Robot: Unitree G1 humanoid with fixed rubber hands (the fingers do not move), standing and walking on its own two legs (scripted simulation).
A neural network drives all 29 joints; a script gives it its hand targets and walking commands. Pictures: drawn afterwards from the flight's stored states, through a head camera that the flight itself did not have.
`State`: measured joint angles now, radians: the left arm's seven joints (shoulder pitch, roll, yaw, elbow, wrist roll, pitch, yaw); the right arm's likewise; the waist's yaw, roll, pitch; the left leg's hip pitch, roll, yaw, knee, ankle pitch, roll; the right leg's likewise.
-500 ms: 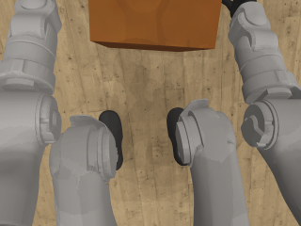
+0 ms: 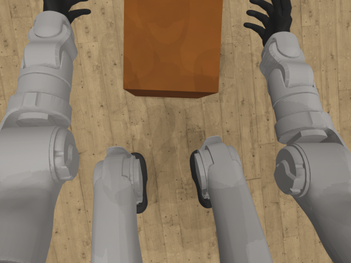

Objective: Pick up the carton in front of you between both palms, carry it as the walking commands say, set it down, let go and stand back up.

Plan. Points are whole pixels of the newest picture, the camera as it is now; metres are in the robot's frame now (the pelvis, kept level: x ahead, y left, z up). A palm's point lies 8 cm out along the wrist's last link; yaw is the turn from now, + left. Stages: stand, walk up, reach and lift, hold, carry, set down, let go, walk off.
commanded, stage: set down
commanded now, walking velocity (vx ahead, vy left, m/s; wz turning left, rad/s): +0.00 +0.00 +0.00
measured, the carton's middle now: (170, 57) +0.53 -0.02 -0.32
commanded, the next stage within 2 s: let go in 0.62 s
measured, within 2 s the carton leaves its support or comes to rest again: neither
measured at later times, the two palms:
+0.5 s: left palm out of the picture +0.56 +0.19 +0.03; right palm out of the picture +0.51 -0.21 +0.04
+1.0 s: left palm out of the picture +0.45 +0.21 +0.14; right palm out of the picture +0.43 -0.22 +0.15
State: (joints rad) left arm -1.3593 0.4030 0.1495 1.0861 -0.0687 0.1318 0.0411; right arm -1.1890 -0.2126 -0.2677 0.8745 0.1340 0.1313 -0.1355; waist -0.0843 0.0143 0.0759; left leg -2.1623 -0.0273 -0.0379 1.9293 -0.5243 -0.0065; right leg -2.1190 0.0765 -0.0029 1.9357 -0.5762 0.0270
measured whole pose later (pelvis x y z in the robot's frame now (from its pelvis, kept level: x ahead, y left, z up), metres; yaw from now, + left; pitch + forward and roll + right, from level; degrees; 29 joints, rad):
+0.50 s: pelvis +0.02 +0.01 +0.13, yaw +1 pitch +47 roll -3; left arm -1.21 0.35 0.19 0.94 0.01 0.20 0.00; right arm -1.03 -0.20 -0.34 0.76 0.09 0.17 -0.06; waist -0.09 0.03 -0.08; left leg -1.85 -0.04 -0.04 1.44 -0.41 0.01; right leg -1.80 0.05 0.02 1.44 -0.46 0.03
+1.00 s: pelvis +0.07 +0.00 +0.26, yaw +4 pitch +36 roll +0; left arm -0.58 0.16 0.21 0.63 0.10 0.13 0.06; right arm -0.49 -0.20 -0.23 0.61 -0.05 0.09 0.10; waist -0.06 0.00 -0.07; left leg -1.22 -0.04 -0.06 0.87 -0.28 -0.01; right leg -1.19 0.03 0.02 0.89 -0.33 0.00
